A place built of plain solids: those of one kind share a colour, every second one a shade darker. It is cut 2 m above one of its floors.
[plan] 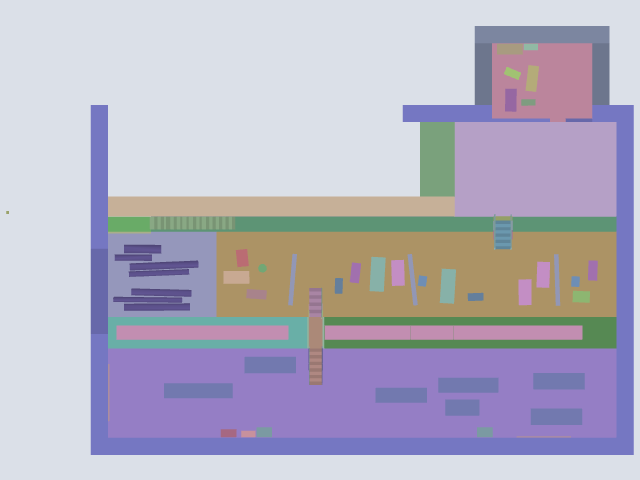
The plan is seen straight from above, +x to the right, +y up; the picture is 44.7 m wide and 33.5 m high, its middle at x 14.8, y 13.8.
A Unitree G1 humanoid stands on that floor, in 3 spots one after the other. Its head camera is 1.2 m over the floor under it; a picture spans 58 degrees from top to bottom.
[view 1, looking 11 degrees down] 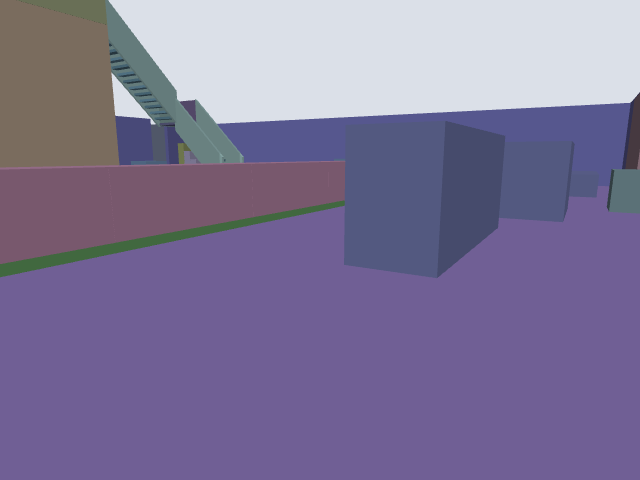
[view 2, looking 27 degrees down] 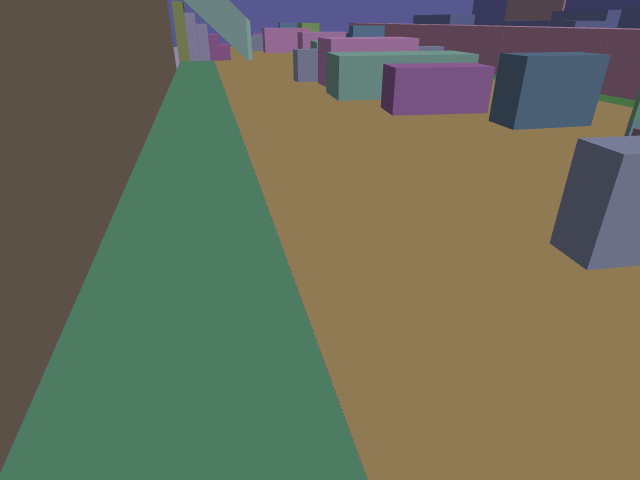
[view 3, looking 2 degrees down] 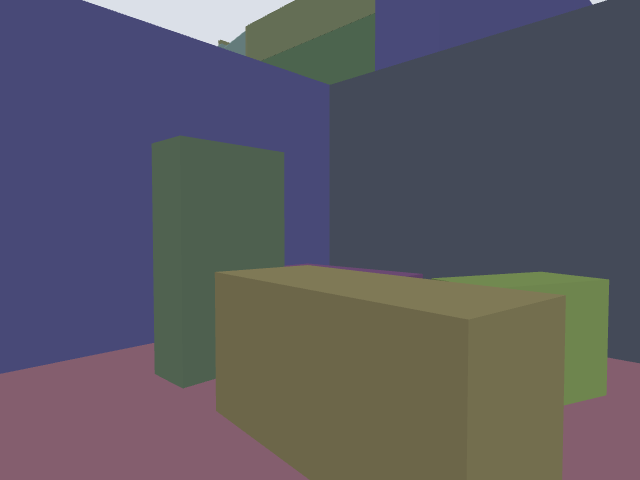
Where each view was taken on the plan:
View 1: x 14.50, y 1.30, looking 31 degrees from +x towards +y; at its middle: floor_hall0a_brick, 6.29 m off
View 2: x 11.29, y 14.71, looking -14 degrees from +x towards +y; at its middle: floor_hall2a_brick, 2.64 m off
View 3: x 31.40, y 26.53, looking -136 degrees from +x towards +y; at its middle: wall_concrete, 6.12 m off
